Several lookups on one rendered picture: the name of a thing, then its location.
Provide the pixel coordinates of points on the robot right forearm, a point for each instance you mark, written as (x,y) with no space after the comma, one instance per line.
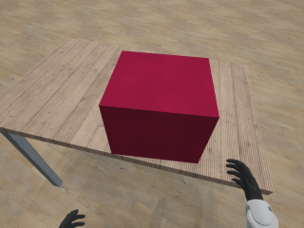
(260,214)

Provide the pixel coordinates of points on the robot left hand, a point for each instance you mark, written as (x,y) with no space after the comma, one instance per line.
(66,223)

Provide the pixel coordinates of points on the carton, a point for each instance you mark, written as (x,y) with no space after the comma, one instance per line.
(160,106)

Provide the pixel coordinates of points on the robot right hand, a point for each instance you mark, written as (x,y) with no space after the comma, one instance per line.
(247,181)

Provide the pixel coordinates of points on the table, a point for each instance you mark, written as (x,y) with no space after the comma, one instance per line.
(57,101)

